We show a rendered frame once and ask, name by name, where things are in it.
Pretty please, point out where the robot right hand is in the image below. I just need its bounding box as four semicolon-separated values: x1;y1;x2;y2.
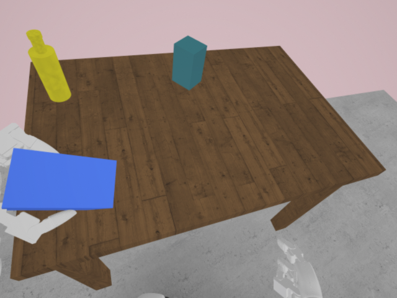
274;237;323;298

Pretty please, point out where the robot left hand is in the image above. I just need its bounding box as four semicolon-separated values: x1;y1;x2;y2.
0;123;77;244

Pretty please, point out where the table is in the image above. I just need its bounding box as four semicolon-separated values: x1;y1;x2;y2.
10;46;386;290

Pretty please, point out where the sponge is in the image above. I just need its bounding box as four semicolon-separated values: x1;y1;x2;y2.
1;148;117;210

